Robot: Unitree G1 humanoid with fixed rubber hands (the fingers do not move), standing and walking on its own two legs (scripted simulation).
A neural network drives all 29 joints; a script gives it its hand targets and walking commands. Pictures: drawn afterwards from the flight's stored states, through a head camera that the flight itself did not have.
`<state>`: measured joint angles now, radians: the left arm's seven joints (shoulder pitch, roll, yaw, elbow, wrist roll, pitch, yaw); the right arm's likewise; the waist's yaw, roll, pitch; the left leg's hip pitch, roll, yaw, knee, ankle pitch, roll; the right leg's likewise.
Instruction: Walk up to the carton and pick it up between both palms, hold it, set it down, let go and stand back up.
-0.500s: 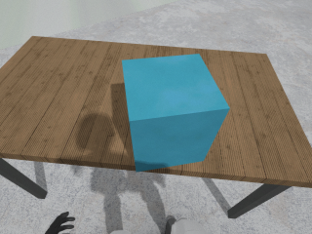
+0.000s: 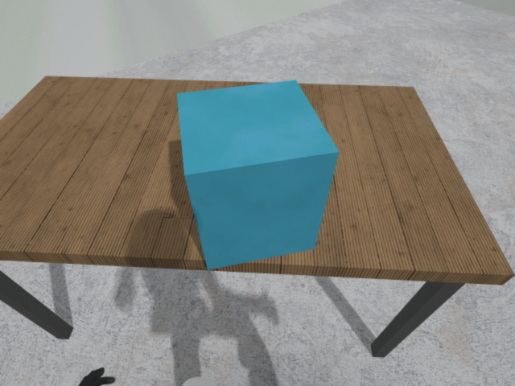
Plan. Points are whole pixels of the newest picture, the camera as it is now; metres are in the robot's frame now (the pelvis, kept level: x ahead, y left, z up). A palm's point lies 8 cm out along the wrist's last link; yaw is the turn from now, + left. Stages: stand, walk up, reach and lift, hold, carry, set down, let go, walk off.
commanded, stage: walk up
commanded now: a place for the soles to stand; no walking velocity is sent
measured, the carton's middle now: (250, 177) +0.44 +0.03 +0.07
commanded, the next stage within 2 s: none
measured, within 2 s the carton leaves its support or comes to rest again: neither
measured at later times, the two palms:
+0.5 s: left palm out of the picture +0.09 +0.28 -0.09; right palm out of the picture +0.14 -0.23 -0.09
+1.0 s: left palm (82, 359) +0.17 +0.30 -0.08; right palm (406, 376) +0.16 -0.22 -0.09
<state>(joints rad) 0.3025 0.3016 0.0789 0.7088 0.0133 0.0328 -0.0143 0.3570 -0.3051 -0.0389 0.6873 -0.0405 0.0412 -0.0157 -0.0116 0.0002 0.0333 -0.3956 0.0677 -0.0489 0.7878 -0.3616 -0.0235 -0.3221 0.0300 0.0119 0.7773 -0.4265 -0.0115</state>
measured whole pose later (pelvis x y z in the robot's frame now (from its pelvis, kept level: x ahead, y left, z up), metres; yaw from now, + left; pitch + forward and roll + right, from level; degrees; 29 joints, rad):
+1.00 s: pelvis +0.06 +0.05 +0.01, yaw -4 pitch -2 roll +1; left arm 0.29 0.25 0.02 0.68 0.01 0.00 0.01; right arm 0.25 -0.28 -0.02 0.65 -0.01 0.02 0.01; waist -0.01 0.00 0.06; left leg -0.24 0.02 0.14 0.68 -0.41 0.02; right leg -0.24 0.01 0.15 0.71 -0.45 0.03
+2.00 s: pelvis +0.10 +0.08 +0.02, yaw -7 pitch -3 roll -1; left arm 0.22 0.26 0.00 0.69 0.01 0.02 0.00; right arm 0.26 -0.25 0.01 0.64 0.01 0.00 0.00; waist 0.00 -0.04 0.07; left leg -0.25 0.01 0.03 0.66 -0.37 0.02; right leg -0.20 -0.01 0.04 0.63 -0.39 0.03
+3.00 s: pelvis +0.08 +0.05 +0.03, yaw -1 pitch -3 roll -1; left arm 0.28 0.27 0.00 0.81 0.01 0.00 0.00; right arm 0.34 -0.25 -0.02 0.76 -0.01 0.00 0.00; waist 0.00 -0.01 0.04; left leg -0.25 0.00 -0.09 0.56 -0.26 -0.02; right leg -0.16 -0.02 -0.08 0.54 -0.33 -0.01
